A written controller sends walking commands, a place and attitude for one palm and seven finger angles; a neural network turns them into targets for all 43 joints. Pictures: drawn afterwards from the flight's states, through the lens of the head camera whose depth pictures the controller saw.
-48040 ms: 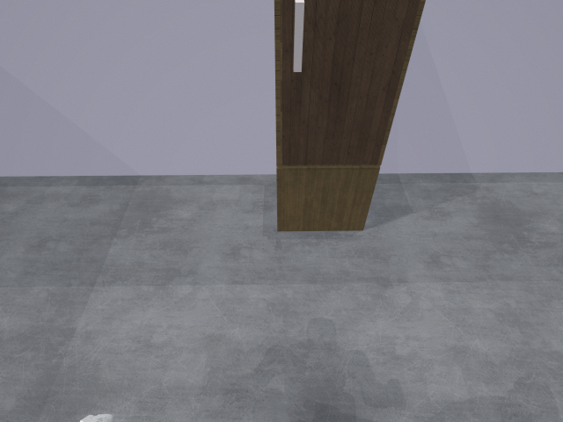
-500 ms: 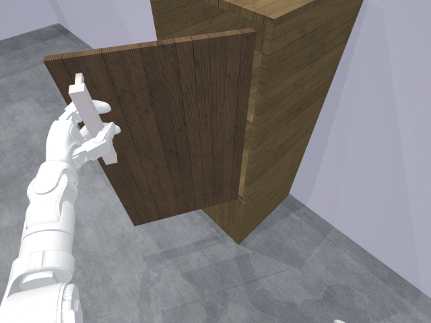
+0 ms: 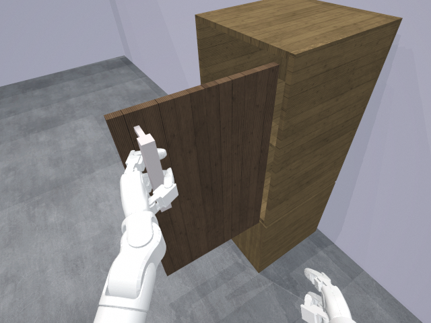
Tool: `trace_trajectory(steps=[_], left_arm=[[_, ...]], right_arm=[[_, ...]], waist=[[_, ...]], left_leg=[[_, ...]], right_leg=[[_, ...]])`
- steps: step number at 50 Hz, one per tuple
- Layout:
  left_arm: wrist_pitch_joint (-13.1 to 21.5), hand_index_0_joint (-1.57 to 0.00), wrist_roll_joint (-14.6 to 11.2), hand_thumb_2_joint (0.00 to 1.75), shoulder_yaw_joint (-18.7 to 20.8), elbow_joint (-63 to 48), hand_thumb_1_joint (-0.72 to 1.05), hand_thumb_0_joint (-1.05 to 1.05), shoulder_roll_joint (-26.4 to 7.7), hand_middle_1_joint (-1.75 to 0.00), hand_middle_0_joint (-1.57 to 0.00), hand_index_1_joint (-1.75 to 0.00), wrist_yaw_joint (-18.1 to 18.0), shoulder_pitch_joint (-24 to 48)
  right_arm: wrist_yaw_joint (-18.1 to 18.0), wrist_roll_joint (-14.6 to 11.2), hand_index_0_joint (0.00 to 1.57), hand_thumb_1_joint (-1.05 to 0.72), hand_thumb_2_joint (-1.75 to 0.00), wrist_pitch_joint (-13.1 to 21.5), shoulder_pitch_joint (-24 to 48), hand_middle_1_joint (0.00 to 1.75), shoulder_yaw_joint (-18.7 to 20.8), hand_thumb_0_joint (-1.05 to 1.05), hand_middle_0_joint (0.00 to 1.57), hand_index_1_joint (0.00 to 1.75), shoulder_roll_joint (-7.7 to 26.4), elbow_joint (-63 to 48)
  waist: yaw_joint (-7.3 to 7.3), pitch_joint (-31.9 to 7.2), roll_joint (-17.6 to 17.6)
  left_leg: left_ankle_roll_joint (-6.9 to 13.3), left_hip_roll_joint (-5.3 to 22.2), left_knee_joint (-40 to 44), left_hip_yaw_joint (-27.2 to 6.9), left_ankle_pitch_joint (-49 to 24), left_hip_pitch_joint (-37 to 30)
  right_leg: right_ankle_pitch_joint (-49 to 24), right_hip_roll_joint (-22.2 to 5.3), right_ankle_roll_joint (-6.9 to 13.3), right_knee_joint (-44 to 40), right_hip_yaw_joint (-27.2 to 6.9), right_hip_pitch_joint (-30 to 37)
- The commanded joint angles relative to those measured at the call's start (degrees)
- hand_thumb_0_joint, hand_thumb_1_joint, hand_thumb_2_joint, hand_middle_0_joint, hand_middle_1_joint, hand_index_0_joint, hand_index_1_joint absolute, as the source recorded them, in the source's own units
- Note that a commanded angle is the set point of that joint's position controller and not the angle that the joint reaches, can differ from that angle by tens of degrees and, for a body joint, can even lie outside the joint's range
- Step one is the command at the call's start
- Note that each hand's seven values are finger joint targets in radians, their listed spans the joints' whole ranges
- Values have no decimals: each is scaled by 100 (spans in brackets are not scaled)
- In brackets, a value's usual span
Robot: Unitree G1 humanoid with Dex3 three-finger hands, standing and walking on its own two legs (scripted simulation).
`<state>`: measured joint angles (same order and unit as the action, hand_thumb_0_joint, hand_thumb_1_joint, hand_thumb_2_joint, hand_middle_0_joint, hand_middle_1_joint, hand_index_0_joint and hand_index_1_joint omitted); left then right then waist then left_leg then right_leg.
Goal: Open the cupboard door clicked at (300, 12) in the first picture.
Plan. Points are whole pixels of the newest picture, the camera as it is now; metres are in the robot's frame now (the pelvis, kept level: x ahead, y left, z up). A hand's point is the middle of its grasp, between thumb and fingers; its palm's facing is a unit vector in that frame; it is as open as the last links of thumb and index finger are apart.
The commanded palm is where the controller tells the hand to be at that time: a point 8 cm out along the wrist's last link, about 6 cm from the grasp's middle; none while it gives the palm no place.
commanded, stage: pull the door open along its arc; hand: left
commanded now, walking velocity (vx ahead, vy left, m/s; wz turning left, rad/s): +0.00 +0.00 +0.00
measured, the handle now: (152, 170) +0.36 +0.15 +0.13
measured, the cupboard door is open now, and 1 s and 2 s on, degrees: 88 94 97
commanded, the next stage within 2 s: open thumb and fingers to let go in 0.10 s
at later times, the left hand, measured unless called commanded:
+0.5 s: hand (182, 197) +0.29 +0.08 +0.14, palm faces +0.34 -0.94 +0.00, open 8.0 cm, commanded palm +0.24 +0.12 +0.13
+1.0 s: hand (181, 195) +0.29 +0.08 +0.14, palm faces +0.31 -0.95 -0.01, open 14.7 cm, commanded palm +0.25 +0.12 +0.13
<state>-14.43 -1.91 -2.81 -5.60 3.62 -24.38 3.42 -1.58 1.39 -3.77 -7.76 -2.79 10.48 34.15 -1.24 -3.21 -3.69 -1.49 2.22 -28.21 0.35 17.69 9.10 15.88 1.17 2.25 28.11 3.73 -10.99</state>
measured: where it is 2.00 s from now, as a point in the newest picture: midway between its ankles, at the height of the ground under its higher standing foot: outside the picture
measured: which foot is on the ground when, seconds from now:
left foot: down 0.00-1.00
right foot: down 0.00-1.00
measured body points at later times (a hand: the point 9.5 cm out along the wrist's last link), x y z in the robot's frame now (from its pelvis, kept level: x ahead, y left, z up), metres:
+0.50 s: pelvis -0.02 +0.01 +0.00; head -0.05 -0.02 +0.45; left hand +0.27 +0.13 +0.14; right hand +0.18 -0.19 -0.09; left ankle -0.03 +0.14 -0.74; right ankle -0.01 -0.09 -0.74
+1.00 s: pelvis -0.04 +0.03 +0.00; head -0.06 +0.02 +0.45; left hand +0.27 +0.13 +0.14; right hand +0.15 -0.16 -0.10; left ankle -0.03 +0.14 -0.74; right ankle -0.01 -0.09 -0.74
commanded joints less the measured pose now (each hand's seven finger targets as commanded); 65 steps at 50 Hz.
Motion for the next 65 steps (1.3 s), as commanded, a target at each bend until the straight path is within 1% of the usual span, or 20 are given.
trace_trajectory(steps=[1,7,8,10,13,17,21,26,28,30,32,39,50,56,57,58,59,61,63,65], left_arm=[[452,-40,198,90,-257,-1943,90,0,-138,-135,-40,-135,-91,961],[431,-40,447,90,-898,-2192,90,0,339,-135,-40,-135,-341,346],[412,-40,485,90,-846,-2030,90,0,265,-135,-40,-135,-418,519],[428,-40,514,90,-740,-1850,90,0,133,-135,-40,-135,-553,1459],[431,-38,456,81,-659,-1532,69,0,198,-133,-38,-133,-637,1525],[485,-36,420,69,-765,-1212,41,0,381,-130,-36,-130,-572,1768],[536,-35,440,57,-845,-993,13,0,490,-127,-35,-127,-537,2107],[565,-32,434,42,-802,-935,-22,0,501,-123,-32,-123,-585,2223],[532,-31,466,36,-802,-737,-36,0,487,-122,-31,-122,-610,2254],[539,-30,471,30,-772,-708,-50,0,475,-120,-30,-120,-657,2489],[508,-30,480,30,-787,-564,-50,0,528,-120,-30,-120,-692,2508],[516,-24,556,30,-1034,-385,-50,0,836,-85,-24,-85,-867,2774],[487,-15,555,30,-1055,-236,-50,0,915,-30,-15,-30,-1012,2865],[483,-15,601,30,-1208,-77,-50,0,1036,-30,-15,-30,-1050,3302],[729,-15,986,30,-2365,-30,-50,0,776,-30,-15,-30,199,3027],[962,-15,764,30,-1950,-266,-50,0,346,-30,-15,-30,869,3287],[1151,-15,659,30,-1982,-518,-50,0,184,-30,-15,-30,1345,3594],[1305,-15,306,30,-1995,-353,-50,0,57,-30,-15,-30,2169,3613],[1206,-15,-257,30,-1742,-163,-50,0,122,-30,-15,-30,2587,3504],[1062,-15,-674,30,-1234,-110,-50,0,-2,-30,-15,-30,2568,3291]], right_arm=[[-44,38,20,-90,-90,244,833,30,234,0,20,30,432,-865],[75,67,20,-90,-90,273,940,30,277,0,20,30,367,-882],[64,68,20,-90,-90,255,948,30,263,0,20,30,372,-837],[3,65,20,-90,-90,250,1025,30,237,0,20,30,366,-722],[-40,68,20,-90,-90,266,1071,30,248,0,20,30,327,-656],[-66,73,20,-90,-90,276,1059,30,234,0,20,30,323,-614],[-63,64,20,-90,-90,259,1029,30,224,0,20,30,307,-583],[-38,68,20,-90,-90,229,1031,30,222,0,20,30,289,-607],[-30,47,20,-90,-90,186,1071,30,213,0,20,30,291,-572],[-42,61,20,-90,-90,197,1065,30,213,0,20,30,296,-569],[-36,53,20,-90,-90,169,1110,30,203,0,20,30,289,-559],[30,45,20,-90,-90,166,1068,30,227,0,20,30,289,-511],[70,33,20,-90,-90,134,1105,30,244,0,20,30,288,-465],[68,23,20,-90,-90,179,1107,30,243,0,20,30,287,-397],[81,33,20,-90,-90,124,489,30,267,0,20,30,510,-309],[1,-53,20,-90,-90,81,472,30,286,0,20,30,506,-533],[-77,-86,20,-90,-90,117,529,30,226,0,20,30,481,-660],[-176,-180,20,-90,-90,240,548,30,132,0,20,30,492,-780],[-237,-288,20,-90,-90,385,684,30,54,0,20,30,490,-856],[-253,-320,20,-90,-90,536,765,30,23,0,20,30,524,-846]], waist=[[-125,-965,703],[-143,-767,780],[-134,-670,971],[-19,-539,893],[-140,-616,911],[-107,-643,977],[-86,-650,765],[-112,-690,817],[-122,-541,661],[-91,-603,789],[-105,-532,754],[-84,-675,612],[-92,-607,721],[-8,-540,659],[494,-364,1197],[332,-834,828],[329,-999,401],[364,-904,252],[338,-589,248],[192,-517,511]], left_leg=[[240,-210,40,107,-1864,-158],[253,-228,-77,60,-1764,-159],[256,-244,-68,23,-1650,-98],[276,-291,-80,15,-1400,-122],[267,-306,-27,12,-1294,-187],[281,-306,44,6,-1291,-235],[259,-279,139,-26,-1249,-286],[231,-239,209,-51,-1259,-270],[210,-235,247,-68,-1101,-197],[225,-234,249,-75,-1042,-227],[206,-240,281,-71,-938,-156],[145,-173,332,-128,-1011,-175],[121,-152,315,-144,-876,-65],[123,-169,295,-187,-559,-23],[258,-127,292,-257,-894,-256],[265,-134,281,-195,-1042,-308],[288,-184,247,-178,-1089,-453],[290,-219,261,-283,-902,-437],[253,-213,358,-355,-499,-260],[210,-221,441,-402,-173,-53]], right_leg=[[-2347,-298,-120,-403,-300,769],[-2026,-309,-87,-442,-287,562],[-1792,-304,-86,-499,-284,505],[-1295,-337,-95,-654,-366,300],[-942,-346,-73,-792,-383,349],[-955,-336,-90,-791,-339,340],[-847,-301,-46,-744,-240,286],[-802,-270,-21,-719,-172,333],[-553,-270,1,-768,-170,243],[-451,-265,-6,-780,-175,218],[-313,-264,8,-785,-152,189],[-449,-201,48,-535,-22,140],[-282,-176,60,-498,8,46],[-19,-188,48,-487,-12,-138],[-526,-194,37,-339,-168,-331],[-777,-196,80,-235,-134,-137],[-898,-209,89,-180,-147,-67],[-778,-194,108,-116,-70,-152],[-455,-144,82,-153,7,-292],[-193,-107,31,-168,84,-284]])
